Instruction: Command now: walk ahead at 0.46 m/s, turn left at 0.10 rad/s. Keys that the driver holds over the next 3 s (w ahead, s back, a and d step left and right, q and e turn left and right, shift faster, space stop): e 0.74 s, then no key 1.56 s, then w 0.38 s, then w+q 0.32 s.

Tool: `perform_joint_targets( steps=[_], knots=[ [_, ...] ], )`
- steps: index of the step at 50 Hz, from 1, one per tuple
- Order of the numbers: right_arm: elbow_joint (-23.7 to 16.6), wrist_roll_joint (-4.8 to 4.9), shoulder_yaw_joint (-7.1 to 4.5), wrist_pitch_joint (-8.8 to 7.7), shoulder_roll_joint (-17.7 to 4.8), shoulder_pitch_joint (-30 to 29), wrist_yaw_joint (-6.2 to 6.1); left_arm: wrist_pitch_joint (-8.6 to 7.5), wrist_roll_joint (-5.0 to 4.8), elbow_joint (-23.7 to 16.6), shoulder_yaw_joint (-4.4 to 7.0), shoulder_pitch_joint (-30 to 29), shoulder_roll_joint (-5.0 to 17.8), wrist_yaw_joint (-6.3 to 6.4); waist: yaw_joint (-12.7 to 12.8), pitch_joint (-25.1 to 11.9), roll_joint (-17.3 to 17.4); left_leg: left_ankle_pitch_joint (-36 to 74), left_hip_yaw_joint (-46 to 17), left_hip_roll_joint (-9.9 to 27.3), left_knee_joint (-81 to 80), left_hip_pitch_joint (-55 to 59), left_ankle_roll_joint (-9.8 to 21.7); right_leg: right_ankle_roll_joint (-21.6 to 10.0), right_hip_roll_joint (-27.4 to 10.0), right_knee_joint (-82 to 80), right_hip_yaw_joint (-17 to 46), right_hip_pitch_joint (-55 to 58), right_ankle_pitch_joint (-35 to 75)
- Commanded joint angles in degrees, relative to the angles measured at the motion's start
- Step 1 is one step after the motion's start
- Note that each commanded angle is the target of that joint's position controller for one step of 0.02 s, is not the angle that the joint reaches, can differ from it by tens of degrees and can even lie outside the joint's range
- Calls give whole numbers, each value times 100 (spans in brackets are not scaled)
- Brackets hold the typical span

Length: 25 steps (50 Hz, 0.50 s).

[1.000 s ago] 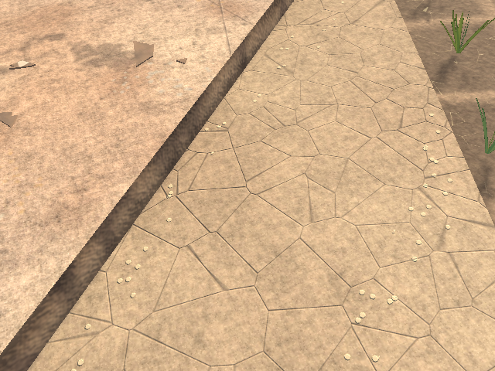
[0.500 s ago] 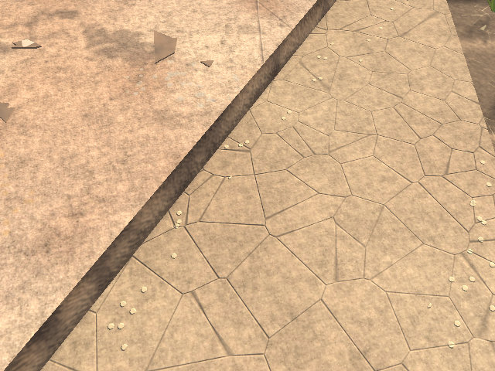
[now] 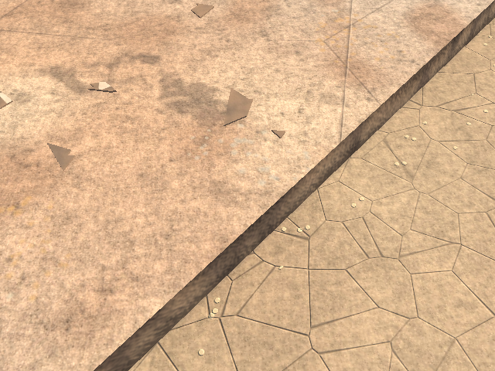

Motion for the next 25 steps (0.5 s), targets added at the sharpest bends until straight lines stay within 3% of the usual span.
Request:
perform_joint_targets(
  steps=[1,3,5,9,11,13,14,15,16,17,18,19,20,22,25],
  knots=[
    [-458,-54,-88,-68,-304,-145,-1,-74,-50,-252,148,28,692,-9,-56,-50,-764,281,-59,440,-581,-1004,-129,-1039,-1451,-1259,1630,855,1424],
    [-575,-151,-19,-92,-139,-456,-26,-20,-62,-176,186,29,859,34,-73,-36,-650,542,86,369,-1454,-796,-286,-1066,-1368,-1156,1224,697,3000],
    [-595,-152,32,-127,-40,-713,-9,72,-98,-92,231,117,1007,91,10,-181,-711,1230,207,168,-2341,-280,-360,-905,-1136,-987,815,559,3542],
    [-731,-93,-27,-125,-251,-1301,32,254,-179,69,274,467,1133,175,173,-273,-841,1968,108,-168,-3261,142,-360,-748,-1115,-581,990,723,3091],
    [-752,-113,-94,-143,-428,-1262,33,333,-203,24,294,387,1146,225,56,-341,-902,1897,-33,-183,-3661,413,-237,-624,-1177,-233,1339,826,2594],
    [-594,-186,-191,-191,-639,-761,0,377,-206,-90,264,197,1002,259,-238,-581,-787,2656,11,-52,-4328,1419,4,-333,-859,493,1356,596,2140],
    [-585,-295,-271,-200,-987,-300,-71,352,-110,-259,176,162,716,255,-373,-1142,-278,4232,-625,818,-4079,2648,349,-77,-470,1529,1158,-79,1047],
    [-647,-357,-297,-87,-1196,-138,-141,320,-8,-217,42,1042,237,230,-86,-1784,1089,6362,-1863,2309,-3611,4178,1215,285,194,3131,687,-1544,-2766],
    [-618,-218,-287,34,-995,9,-112,346,-138,-162,94,1381,674,225,-172,-2317,1317,5342,-2537,2694,-3849,4170,1659,420,23,4119,746,-1932,-3342],
    [-667,-142,-222,98,-710,-208,-111,441,-197,-149,213,1028,1027,257,-222,-1806,743,4141,-2174,2310,-4100,3722,1488,547,-207,4548,697,-2251,-2910],
    [-675,-111,-164,138,-530,-522,-129,559,-182,-214,247,671,1043,306,-173,-1321,479,3268,-1722,1996,-4290,3204,1274,644,-354,4598,541,-2442,-2523],
    [-691,-116,-125,175,-444,-824,-133,699,-158,-218,279,563,1033,357,-78,-984,426,2648,-1387,1791,-4506,2587,1180,734,-494,4580,512,-2332,-2217],
    [-681,-161,-140,205,-500,-1068,-140,823,-137,-257,280,580,962,384,60,-748,566,2214,-1079,1651,-4755,1915,1139,784,-565,4506,462,-1989,-1940],
    [-636,-234,-186,204,-579,-1263,-150,929,-113,-349,242,574,741,389,152,-519,682,1895,-504,1451,-5087,1207,1146,774,-544,4208,210,-1497,-1550],
    [-548,-186,-227,182,-645,-1315,-205,930,-74,-553,195,261,615,332,94,-587,564,2015,-98,1539,-5132,1206,1202,665,-675,3361,144,-1200,-1139]
  ],
)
